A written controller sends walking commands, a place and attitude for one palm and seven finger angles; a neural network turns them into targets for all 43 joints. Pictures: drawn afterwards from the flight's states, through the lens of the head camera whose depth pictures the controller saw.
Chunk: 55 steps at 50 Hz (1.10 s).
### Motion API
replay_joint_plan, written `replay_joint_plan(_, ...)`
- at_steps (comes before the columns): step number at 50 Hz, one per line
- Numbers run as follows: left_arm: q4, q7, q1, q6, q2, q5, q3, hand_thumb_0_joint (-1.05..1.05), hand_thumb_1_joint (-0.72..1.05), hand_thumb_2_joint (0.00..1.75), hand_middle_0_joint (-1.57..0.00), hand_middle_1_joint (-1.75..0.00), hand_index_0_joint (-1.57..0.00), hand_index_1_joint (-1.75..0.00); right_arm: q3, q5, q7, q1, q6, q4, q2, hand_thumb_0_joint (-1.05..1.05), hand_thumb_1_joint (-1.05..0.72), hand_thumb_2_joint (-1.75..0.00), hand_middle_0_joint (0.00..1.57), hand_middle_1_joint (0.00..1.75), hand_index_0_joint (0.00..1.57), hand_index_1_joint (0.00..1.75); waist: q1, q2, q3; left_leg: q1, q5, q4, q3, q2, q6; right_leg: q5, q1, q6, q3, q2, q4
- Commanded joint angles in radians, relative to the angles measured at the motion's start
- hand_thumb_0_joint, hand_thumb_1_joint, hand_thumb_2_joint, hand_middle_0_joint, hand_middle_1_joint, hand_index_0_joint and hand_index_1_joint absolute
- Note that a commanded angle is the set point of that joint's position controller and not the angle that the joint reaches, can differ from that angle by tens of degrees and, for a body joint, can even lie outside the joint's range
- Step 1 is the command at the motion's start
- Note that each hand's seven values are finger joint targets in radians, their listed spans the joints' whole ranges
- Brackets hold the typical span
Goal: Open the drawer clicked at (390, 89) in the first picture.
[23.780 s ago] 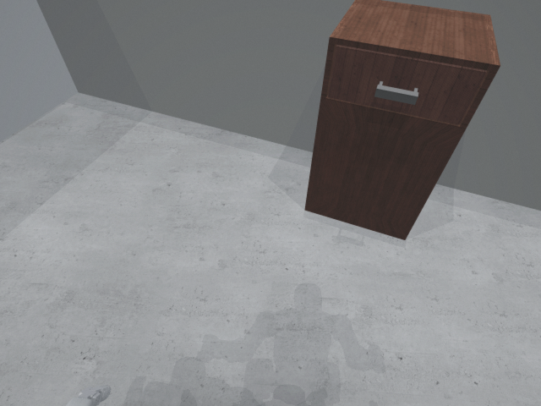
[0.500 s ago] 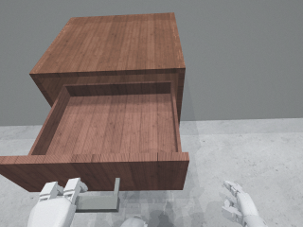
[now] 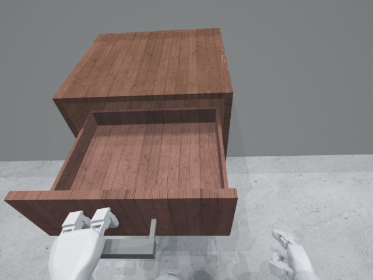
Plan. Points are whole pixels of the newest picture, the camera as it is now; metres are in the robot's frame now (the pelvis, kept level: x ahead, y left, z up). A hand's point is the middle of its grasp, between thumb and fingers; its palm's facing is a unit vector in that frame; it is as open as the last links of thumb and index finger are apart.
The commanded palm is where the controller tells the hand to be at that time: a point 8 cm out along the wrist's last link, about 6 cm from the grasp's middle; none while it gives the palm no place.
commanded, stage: lift the hand off the handle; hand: left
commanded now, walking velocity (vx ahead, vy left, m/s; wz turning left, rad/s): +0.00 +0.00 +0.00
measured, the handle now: (125, 236) +0.21 +0.16 +0.01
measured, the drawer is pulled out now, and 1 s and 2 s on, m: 0.30 0.29 0.29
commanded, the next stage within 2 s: draw the hand back to the body in 1.04 s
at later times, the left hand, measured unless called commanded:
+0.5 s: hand (81, 241) +0.17 +0.21 +0.08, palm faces +0.08 -0.18 -0.98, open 13.3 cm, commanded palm +0.14 +0.20 +0.16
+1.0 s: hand (65, 213) +0.18 +0.21 +0.16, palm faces +0.13 -0.17 -0.98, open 13.8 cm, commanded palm +0.14 +0.21 +0.22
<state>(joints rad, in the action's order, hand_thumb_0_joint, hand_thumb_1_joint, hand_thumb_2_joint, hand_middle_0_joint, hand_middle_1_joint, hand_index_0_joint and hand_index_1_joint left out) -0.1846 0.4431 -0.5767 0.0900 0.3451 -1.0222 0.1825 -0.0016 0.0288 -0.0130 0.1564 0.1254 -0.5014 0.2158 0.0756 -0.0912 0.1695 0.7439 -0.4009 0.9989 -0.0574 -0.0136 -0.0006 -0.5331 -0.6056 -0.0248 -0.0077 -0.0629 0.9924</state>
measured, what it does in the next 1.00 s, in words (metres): stands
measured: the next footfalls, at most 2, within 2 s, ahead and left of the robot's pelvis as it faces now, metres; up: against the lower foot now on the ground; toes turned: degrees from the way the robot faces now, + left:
none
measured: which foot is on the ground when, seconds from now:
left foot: down 0.00-1.00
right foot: down 0.00-1.00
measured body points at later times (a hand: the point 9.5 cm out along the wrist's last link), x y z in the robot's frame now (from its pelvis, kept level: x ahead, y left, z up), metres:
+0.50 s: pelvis +0.01 +0.01 +0.02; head +0.01 -0.02 +0.47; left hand +0.16 +0.22 +0.13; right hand +0.24 -0.18 -0.06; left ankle +0.06 +0.12 -0.68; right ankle -0.02 -0.11 -0.68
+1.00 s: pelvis +0.01 +0.01 +0.04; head -0.02 -0.04 +0.49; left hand +0.17 +0.22 +0.21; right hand +0.25 -0.19 -0.02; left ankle +0.06 +0.12 -0.68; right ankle -0.02 -0.11 -0.68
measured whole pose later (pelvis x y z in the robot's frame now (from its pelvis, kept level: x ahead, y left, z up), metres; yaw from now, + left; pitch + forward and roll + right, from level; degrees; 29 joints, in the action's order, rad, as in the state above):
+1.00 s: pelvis +0.01 +0.01 +0.04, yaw -1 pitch +0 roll -1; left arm -0.60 0.12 -0.58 0.22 0.46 -0.90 0.10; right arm -0.04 -0.03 -0.04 0.11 0.13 -0.50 0.24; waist 0.11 -0.11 0.10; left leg 0.40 -0.30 0.69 -0.03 -0.01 -0.01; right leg -0.41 -0.27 -0.01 -0.05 -0.05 0.67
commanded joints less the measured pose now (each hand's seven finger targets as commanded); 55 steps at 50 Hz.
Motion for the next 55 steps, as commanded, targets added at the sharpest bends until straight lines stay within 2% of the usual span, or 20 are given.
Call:
replay_joint_plan(1,-0.268,0.043,0.036,-0.013,0.144,0.000,-0.136,0.00,-0.50,0.30,-0.30,-1.20,-0.30,-1.20,0.032,-0.002,0.002,-0.177,-0.063,0.189,0.096,0.00,-0.90,-0.90,0.20,0.30,0.20,0.30,-0.001,0.069,0.063,-0.289,0.094,-0.159,0.025,-0.004,-0.046,0.137,-0.097,-0.030,-0.002,0.016,-0.268)
replay_joint_plan(8,-0.351,0.010,0.066,-0.013,0.118,0.015,-0.105,0.00,-0.50,0.30,-0.30,-1.20,-0.30,-1.20,0.034,-0.006,-0.011,-0.182,-0.069,0.188,0.093,0.00,-0.90,-0.90,0.20,0.30,0.20,0.30,-0.007,0.041,0.047,-0.340,0.119,-0.193,0.021,0.005,-0.044,0.146,-0.077,-0.028,0.015,0.018,-0.278)
replay_joint_plan(11,-0.397,0.003,0.097,-0.010,0.147,0.014,-0.131,0.00,-0.50,0.30,-0.30,-1.20,-0.30,-1.20,0.032,-0.007,-0.012,-0.188,-0.076,0.188,0.094,0.00,-0.90,-0.90,0.20,0.30,0.20,0.30,-0.004,0.008,0.057,-0.374,0.124,-0.205,0.013,0.009,-0.042,0.133,-0.073,-0.034,0.009,0.016,-0.290)
replay_joint_plan(22,-0.526,-0.049,0.044,0.003,0.142,0.026,-0.113,0.00,-0.50,0.30,-0.30,-1.20,-0.30,-1.20,0.025,-0.007,-0.029,-0.181,-0.086,0.189,0.088,0.00,-0.90,-0.90,0.20,0.30,0.20,0.30,0.013,0.022,0.091,-0.442,0.218,-0.226,0.007,0.022,-0.041,0.202,-0.023,-0.033,0.025,0.021,-0.297)
replay_joint_plan(25,-0.536,-0.074,0.077,0.017,0.147,0.027,-0.106,0.00,-0.50,0.30,-0.30,-1.20,-0.30,-1.20,0.027,-0.012,-0.031,-0.194,-0.077,0.187,0.089,0.00,-0.90,-0.90,0.20,0.30,0.20,0.30,0.005,0.040,0.034,-0.441,0.198,-0.246,0.006,0.027,-0.039,0.188,-0.021,-0.025,0.024,0.022,-0.323)
replay_joint_plan(29,-0.572,-0.108,0.093,0.037,0.152,0.036,-0.105,0.00,-0.50,0.30,-0.30,-1.20,-0.30,-1.20,0.020,-0.020,-0.027,-0.201,-0.075,0.191,0.084,0.00,-0.90,-0.90,0.20,0.30,0.20,0.30,0.019,0.039,0.044,-0.456,0.186,-0.275,0.010,0.029,-0.042,0.179,0.018,-0.023,0.030,0.026,-0.343)
replay_joint_plan(31,-0.589,-0.118,0.061,0.052,0.200,0.049,-0.167,0.00,-0.50,0.30,-0.30,-1.20,-0.30,-1.20,0.010,-0.029,-0.023,-0.222,-0.079,0.202,0.091,0.00,-0.90,-0.90,0.20,0.30,0.20,0.30,0.035,0.042,0.052,-0.465,0.190,-0.287,0.014,0.034,-0.040,0.194,0.046,-0.026,0.008,0.027,-0.364)
replay_joint_plan(35,-0.590,-0.151,0.106,0.048,0.215,0.055,-0.174,0.00,-0.50,0.30,-0.30,-1.20,-0.30,-1.20,0.006,-0.031,-0.014,-0.220,-0.076,0.185,0.088,0.00,-0.90,-0.90,0.20,0.30,0.20,0.30,0.029,0.058,0.003,-0.476,0.195,-0.302,0.026,0.029,-0.038,0.198,0.057,-0.015,0.009,0.038,-0.405)
replay_joint_plan(36,-0.607,-0.159,0.089,0.058,0.213,0.062,-0.184,0.00,-0.50,0.30,-0.30,-1.20,-0.30,-1.20,0.001,-0.038,-0.017,-0.241,-0.080,0.194,0.090,0.00,-0.90,-0.90,0.20,0.30,0.20,0.30,0.035,0.014,0.006,-0.488,0.200,-0.311,0.023,0.032,-0.037,0.207,0.068,-0.023,-0.004,0.034,-0.409)
replay_joint_plan(37,-0.603,-0.172,0.058,0.062,0.181,0.066,-0.146,0.00,-0.50,0.30,-0.30,-1.20,-0.30,-1.20,0.003,-0.038,-0.020,-0.212,-0.078,0.190,0.081,0.00,-0.90,-0.90,0.20,0.30,0.20,0.30,0.035,0.027,0.020,-0.491,0.214,-0.317,0.027,0.031,-0.040,0.211,0.088,-0.018,0.023,0.039,-0.401)
replay_joint_plan(40,-0.586,-0.218,0.050,0.085,0.176,0.088,-0.134,0.00,-0.50,0.30,-0.30,-1.20,-0.30,-1.20,0.003,-0.049,-0.030,-0.233,-0.067,0.185,0.089,0.00,-0.90,-0.90,0.20,0.30,0.20,0.30,0.033,0.054,-0.019,-0.494,0.229,-0.350,0.035,0.035,-0.034,0.235,0.117,-0.005,0.021,0.042,-0.431)
replay_joint_plan(41,-0.581,-0.230,0.031,0.105,0.198,0.100,-0.172,0.00,-0.50,0.30,-0.30,-1.20,-0.30,-1.20,0.001,-0.063,-0.032,-0.258,-0.067,0.192,0.091,0.00,-0.90,-0.90,0.20,0.30,0.20,0.30,0.037,0.045,-0.025,-0.493,0.223,-0.360,0.034,0.040,-0.031,0.236,0.135,-0.011,0.006,0.037,-0.437)
replay_joint_plan(42,-0.576,-0.251,0.004,0.115,0.176,0.101,-0.138,0.00,-0.50,0.30,-0.30,-1.20,-0.30,-1.20,-0.002,-0.059,-0.034,-0.234,-0.061,0.192,0.085,0.00,-0.90,-0.90,0.20,0.30,0.20,0.30,0.041,0.058,-0.024,-0.481,0.234,-0.372,0.040,0.032,-0.036,0.249,0.158,-0.005,0.025,0.042,-0.436)
replay_joint_plan(45,-0.614,-0.281,0.065,0.125,0.238,0.109,-0.186,0.00,-0.50,0.30,-0.30,-1.20,-0.30,-1.20,-0.008,-0.063,-0.030,-0.258,-0.048,0.196,0.097,0.00,-0.90,-0.90,0.20,0.30,0.20,0.30,0.041,0.091,-0.044,-0.496,0.236,-0.395,0.054,0.036,-0.033,0.266,0.180,0.009,0.010,0.050,-0.473)
replay_joint_plan(46,-0.641,-0.281,0.073,0.135,0.270,0.116,-0.227,0.00,-0.50,0.30,-0.30,-1.20,-0.30,-1.20,-0.012,-0.070,-0.025,-0.286,-0.052,0.207,0.100,0.00,-0.90,-0.90,0.20,0.30,0.20,0.30,0.045,0.056,-0.048,-0.503,0.221,-0.399,0.051,0.041,-0.031,0.256,0.187,0.002,-0.003,0.045,-0.480)
replay_joint_plan(47,-0.643,-0.288,0.059,0.134,0.251,0.106,-0.204,0.00,-0.50,0.30,-0.30,-1.20,-0.30,-1.20,-0.015,-0.063,-0.024,-0.257,-0.050,0.206,0.092,0.00,-0.90,-0.90,0.20,0.30,0.20,0.30,0.051,0.064,-0.020,-0.507,0.242,-0.401,0.051,0.034,-0.038,0.270,0.210,0.002,0.013,0.050,-0.476)
replay_joint_plan(49,-0.585,-0.300,0.012,0.116,0.229,0.114,-0.200,0.00,-0.50,0.30,-0.30,-1.20,-0.30,-1.20,-0.009,-0.062,-0.025,-0.247,-0.052,0.190,0.094,0.00,-0.90,-0.90,0.20,0.30,0.20,0.30,0.044,0.080,-0.073,-0.515,0.255,-0.405,0.055,0.032,-0.035,0.289,0.200,0.007,0.015,0.044,-0.497)
replay_joint_plan(51,-0.616,-0.300,0.001,0.106,0.263,0.134,-0.251,0.00,-0.50,0.30,-0.30,-1.20,-0.30,-1.20,-0.008,-0.069,-0.025,-0.262,-0.057,0.202,0.110,0.00,-0.90,-0.90,0.20,0.30,0.20,0.30,0.045,0.062,-0.063,-0.525,0.252,-0.405,0.058,0.038,-0.029,0.314,0.211,0.006,0.002,0.044,-0.500)
replay_joint_plan(52,-0.604,-0.308,-0.017,0.101,0.224,0.126,-0.207,0.00,-0.50,0.30,-0.30,-1.20,-0.30,-1.20,-0.010,-0.062,-0.026,-0.243,-0.054,0.201,0.099,0.00,-0.90,-0.90,0.20,0.30,0.20,0.30,0.049,0.068,-0.049,-0.524,0.263,-0.403,0.061,0.029,-0.034,0.309,0.215,0.007,0.016,0.047,-0.498)
replay_joint_plan(55,-0.651,-0.305,0.021,0.067,0.222,0.132,-0.197,0.00,-0.50,0.30,-0.30,-1.20,-0.30,-1.20,0.000,-0.057,-0.027,-0.238,-0.058,0.203,0.111,0.00,-0.90,-0.90,0.20,0.30,0.20,0.30,0.039,0.049,-0.037,-0.551,0.275,-0.401,0.062,0.030,-0.033,0.318,0.201,0.011,0.010,0.050,-0.512)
